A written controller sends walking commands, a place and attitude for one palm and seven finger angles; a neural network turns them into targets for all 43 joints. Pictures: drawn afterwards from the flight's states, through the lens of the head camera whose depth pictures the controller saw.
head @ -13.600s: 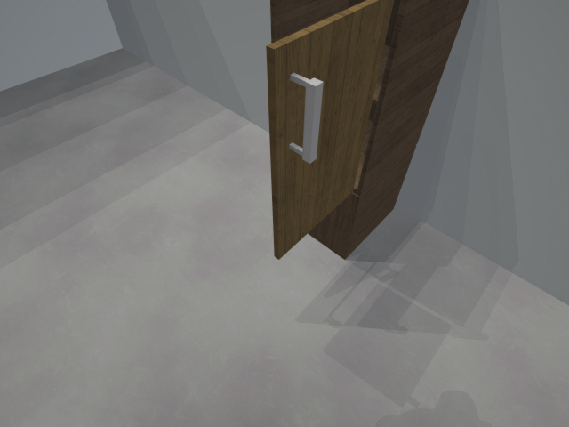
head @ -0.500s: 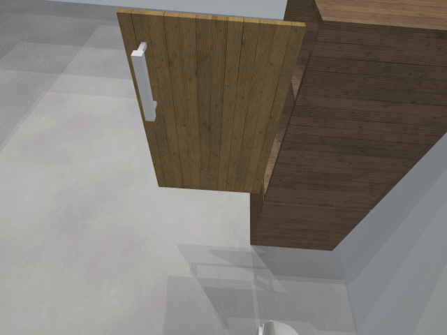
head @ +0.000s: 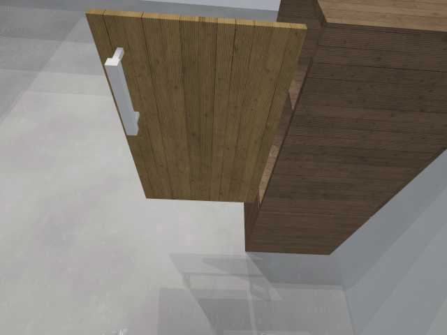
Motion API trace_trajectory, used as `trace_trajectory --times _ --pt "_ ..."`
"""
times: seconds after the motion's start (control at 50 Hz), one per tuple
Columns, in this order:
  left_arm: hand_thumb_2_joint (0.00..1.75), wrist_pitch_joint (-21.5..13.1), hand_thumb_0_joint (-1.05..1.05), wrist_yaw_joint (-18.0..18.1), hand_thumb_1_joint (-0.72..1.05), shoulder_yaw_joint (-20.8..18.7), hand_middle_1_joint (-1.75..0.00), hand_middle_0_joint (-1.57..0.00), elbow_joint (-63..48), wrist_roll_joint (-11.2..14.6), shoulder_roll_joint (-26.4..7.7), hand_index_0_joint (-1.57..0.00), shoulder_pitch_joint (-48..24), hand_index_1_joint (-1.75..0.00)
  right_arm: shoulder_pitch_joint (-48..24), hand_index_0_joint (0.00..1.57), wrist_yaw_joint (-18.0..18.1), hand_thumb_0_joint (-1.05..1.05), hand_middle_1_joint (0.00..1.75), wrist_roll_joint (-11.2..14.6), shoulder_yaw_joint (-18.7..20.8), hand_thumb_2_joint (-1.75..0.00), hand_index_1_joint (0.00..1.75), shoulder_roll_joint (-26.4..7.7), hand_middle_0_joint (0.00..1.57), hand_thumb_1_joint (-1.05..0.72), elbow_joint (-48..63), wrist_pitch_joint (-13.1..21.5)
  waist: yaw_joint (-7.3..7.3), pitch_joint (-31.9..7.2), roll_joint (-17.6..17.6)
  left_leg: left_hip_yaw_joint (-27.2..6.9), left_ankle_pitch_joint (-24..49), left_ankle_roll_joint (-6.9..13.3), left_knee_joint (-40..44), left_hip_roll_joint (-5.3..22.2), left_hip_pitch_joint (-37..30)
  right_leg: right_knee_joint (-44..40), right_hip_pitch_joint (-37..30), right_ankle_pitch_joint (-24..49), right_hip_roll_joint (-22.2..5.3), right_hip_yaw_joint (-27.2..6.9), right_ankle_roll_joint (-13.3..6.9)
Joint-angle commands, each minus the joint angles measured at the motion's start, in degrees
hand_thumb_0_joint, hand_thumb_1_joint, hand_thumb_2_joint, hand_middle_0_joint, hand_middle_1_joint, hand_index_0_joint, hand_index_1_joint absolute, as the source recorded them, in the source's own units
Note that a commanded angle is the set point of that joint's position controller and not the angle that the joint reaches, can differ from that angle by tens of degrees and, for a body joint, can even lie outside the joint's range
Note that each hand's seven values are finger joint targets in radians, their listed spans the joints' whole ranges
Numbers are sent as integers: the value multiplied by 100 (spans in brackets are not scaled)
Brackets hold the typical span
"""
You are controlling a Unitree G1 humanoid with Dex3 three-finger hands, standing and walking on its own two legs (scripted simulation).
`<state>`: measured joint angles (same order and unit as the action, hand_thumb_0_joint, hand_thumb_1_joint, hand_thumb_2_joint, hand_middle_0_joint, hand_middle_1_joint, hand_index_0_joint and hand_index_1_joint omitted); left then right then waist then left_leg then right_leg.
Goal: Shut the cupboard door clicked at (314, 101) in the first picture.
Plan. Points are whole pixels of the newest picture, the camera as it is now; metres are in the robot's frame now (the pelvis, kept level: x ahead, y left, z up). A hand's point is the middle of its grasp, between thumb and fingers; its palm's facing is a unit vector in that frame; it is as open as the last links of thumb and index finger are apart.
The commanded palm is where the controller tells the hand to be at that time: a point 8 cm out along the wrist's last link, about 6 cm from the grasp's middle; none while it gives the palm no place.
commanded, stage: come to a stop and stand still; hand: left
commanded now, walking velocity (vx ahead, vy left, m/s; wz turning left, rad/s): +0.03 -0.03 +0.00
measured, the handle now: (126, 94) +0.52 +0.22 +0.12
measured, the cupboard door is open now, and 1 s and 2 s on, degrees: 91 91 91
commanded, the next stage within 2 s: look again from close up in 1.64 s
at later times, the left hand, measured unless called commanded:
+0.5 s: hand out of the picture -0.02 +0.19 -0.15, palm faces -0.02 -0.96 -0.28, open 7.4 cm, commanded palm none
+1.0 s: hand out of the picture -0.02 +0.15 -0.16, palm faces -0.02 -0.98 -0.20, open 7.3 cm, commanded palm none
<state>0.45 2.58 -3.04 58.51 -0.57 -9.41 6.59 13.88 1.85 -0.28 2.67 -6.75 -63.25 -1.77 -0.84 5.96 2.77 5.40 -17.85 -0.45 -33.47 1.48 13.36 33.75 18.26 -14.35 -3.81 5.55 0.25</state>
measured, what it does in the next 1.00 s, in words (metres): stands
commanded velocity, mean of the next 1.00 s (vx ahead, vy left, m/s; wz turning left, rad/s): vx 0.00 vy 0.00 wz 0.00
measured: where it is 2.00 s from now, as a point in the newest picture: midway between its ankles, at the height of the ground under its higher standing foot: outside the picture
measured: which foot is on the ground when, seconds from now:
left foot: down 0.00-1.00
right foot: down 0.00-1.00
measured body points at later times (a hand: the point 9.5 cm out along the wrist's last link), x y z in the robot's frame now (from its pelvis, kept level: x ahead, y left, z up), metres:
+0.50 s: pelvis -0.05 +0.00 +0.00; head -0.06 -0.03 +0.45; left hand -0.02 +0.24 -0.13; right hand +0.00 -0.23 -0.16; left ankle -0.02 +0.10 -0.73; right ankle -0.02 -0.14 -0.73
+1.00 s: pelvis -0.03 -0.02 +0.01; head -0.02 -0.03 +0.46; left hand -0.02 +0.20 -0.14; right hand -0.07 -0.23 -0.15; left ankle -0.01 +0.10 -0.73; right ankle -0.02 -0.14 -0.73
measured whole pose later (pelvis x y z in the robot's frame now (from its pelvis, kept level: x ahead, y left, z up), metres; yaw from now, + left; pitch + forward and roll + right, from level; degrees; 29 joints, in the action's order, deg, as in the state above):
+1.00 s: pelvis -0.03 -0.02 +0.01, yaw -1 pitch +0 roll +1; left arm -0.7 1.5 0.4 62.8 -0.6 -8.4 16.6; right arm 20.6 1.0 -0.7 -0.4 -7.4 -63.8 0.8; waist -0.7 1.4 -0.6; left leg 5.9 -12.3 -0.6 -25.1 2.2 12.6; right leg 28.0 14.2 -13.7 -1.2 0.8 -0.3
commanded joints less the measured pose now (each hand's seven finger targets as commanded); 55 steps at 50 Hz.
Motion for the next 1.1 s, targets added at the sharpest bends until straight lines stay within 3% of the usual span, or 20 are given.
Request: trace_trajectory --times 0.0,0.02,0.04,0.06,0.08,0.12,0.14,0.16,0.18,0.2,0.22,0.26,0.28,0.32,0.36,0.46,0.58,0.68,0.88,1.08 --pt "90 186 0 -6 90 -82 -30 -20 -315 -16 -353 -20 232 -30 430 20 57 0 30 -126 163 -90 30 -877 20 -90 319 82 9 -359 -1817 -1581 2363 922 1893 1724 423 1276 -43 -1315 154 -290 8" --pt "90 235 0 -13 90 -95 -30 -20 -295 -28 -347 -20 247 -30 307 20 101 0 30 -132 128 -90 30 -844 20 -90 379 111 38 -206 -1602 -1518 2370 1026 1905 1701 588 1801 81 -1550 115 -594 -29" --pt "90 131 0 142 90 89 -30 -20 -94 51 -615 -20 1019 -30 -282 20 57 0 30 -7 237 -90 30 -1351 20 -90 761 236 281 -910 -2188 -1023 4752 794 361 1645 -346 1281 483 -1439 -157 -919 -282" --pt "90 13 0 118 90 40 -30 -20 -394 -20 -703 -20 759 -30 -24 20 -8 0 30 -97 162 -90 30 -983 20 -90 974 216 182 -1208 -1998 -731 4475 642 307 1231 -639 785 325 -775 88 -398 -242" --pt "90 -89 0 35 90 42 -30 -20 -380 -39 -646 -20 654 -30 -27 20 -20 0 30 -124 96 -90 30 -921 20 -90 1075 207 187 -1037 -1806 -491 4324 516 158 1050 -812 251 247 -126 98 -318 -203" --pt "90 -215 0 32 90 12 -30 -20 -335 -55 -721 -20 821 -30 474 20 -7 0 30 -70 95 -90 30 -890 20 -90 1174 237 9 -1266 -500 -491 3747 269 -143 736 -615 48 -306 1992 -113 -739 -345" --pt "90 -213 0 36 90 18 -30 -20 -355 -52 -759 -20 835 -30 587 20 8 0 30 -49 108 -90 30 -901 20 -90 1221 268 -68 -1216 -324 -413 3436 204 -34 619 -571 142 -391 2634 -265 -800 -396" --pt "90 -175 0 6 90 51 -30 -20 -394 -40 -731 -20 779 -30 639 20 10 0 30 -45 105 -90 30 -937 20 -90 1248 299 -123 -1067 -535 -505 3463 189 289 636 -597 203 -294 2291 -237 -579 -336" --pt "90 -120 0 -6 90 96 -30 -20 -438 -34 -639 -20 676 -30 545 20 -3 0 30 -81 73 -90 30 -943 20 -90 1237 327 -96 -814 -1365 -736 3817 259 749 805 -486 250 -197 1160 -5 -413 -201" --pt "90 -58 0 -1 90 114 -30 -20 -429 -44 -647 -20 791 -30 387 20 -4 0 30 -75 67 -90 30 -1056 20 -90 1244 293 24 -684 -1213 -846 3498 401 866 980 -330 272 -199 30 172 -387 -133" --pt "90 -13 0 -3 90 121 -30 -20 -382 -44 -607 -20 906 -30 223 20 -11 0 30 -78 66 -90 30 -1153 20 -90 1294 267 103 -561 -893 -844 2829 483 913 1008 -152 160 -218 -270 178 -423 -109" --pt "90 -7 0 -30 90 170 -30 -20 -332 -58 -625 -20 1008 -30 21 20 -44 0 30 -68 40 -90 30 -1086 20 -90 1381 231 140 -263 -99 -744 971 402 1028 729 174 -377 -180 -39 18 -722 -164" --pt "90 -30 0 -50 90 187 -30 -20 -325 -66 -673 -20 965 -30 -9 20 -71 0 30 -73 7 -90 30 -997 20 -90 1359 222 103 -156 -38 -686 332 348 1150 564 217 -583 -83 -53 -74 -898 -226" --pt "90 -19 0 -70 90 196 -30 -20 -398 -70 -812 -20 861 -30 82 20 -115 0 30 -75 0 -90 30 -1028 20 -90 1326 170 -4 102 133 -631 -747 271 1254 384 242 -913 354 -986 -148 -1088 -252" --pt "90 -5 0 -74 90 178 -30 -20 -445 -87 -872 -20 911 -30 193 20 -145 0 30 -99 10 -90 30 -1026 20 -90 1271 138 -21 187 139 -613 -1038 266 1300 353 212 -1100 664 -1588 -135 -1140 -239" --pt "90 -43 0 -86 90 164 -30 -20 -449 -74 -881 -20 1052 -30 411 20 -159 0 30 -112 -40 -90 30 -986 20 -90 1133 164 -23 -36 141 -566 -873 258 1281 295 107 -1306 671 -1809 -170 -1239 -250" --pt "90 -92 0 -107 90 165 -30 -20 -314 -44 -787 -20 1178 -30 627 20 -138 0 30 -108 -107 -90 30 -875 20 -90 844 226 9 -155 -198 -606 -692 231 1438 358 161 -1309 410 -1494 -140 -1183 -265" --pt "90 -110 0 -113 90 176 -30 -20 -152 -30 -709 -20 1234 -30 834 20 -120 0 30 -97 -140 -90 30 -773 20 -90 591 242 23 -93 -146 -567 -631 193 1400 337 263 -1418 326 -1570 -167 -1215 -282" --pt "90 -196 0 -89 90 253 -30 -20 180 14 -495 -20 1306 -30 1021 20 -59 0 30 -46 -219 -90 30 -612 20 -90 179 352 71 -211 -349 -542 283 149 1417 435 93 -1288 -187 -271 -173 -1072 -281" --pt "90 -221 0 -60 90 258 -30 -20 343 2 -422 -20 1320 -30 842 20 -17 0 30 -33 -207 -90 30 -583 20 -90 57 379 68 -290 -261 -469 970 144 1393 510 -299 -1205 -394 622 -154 -961 -238"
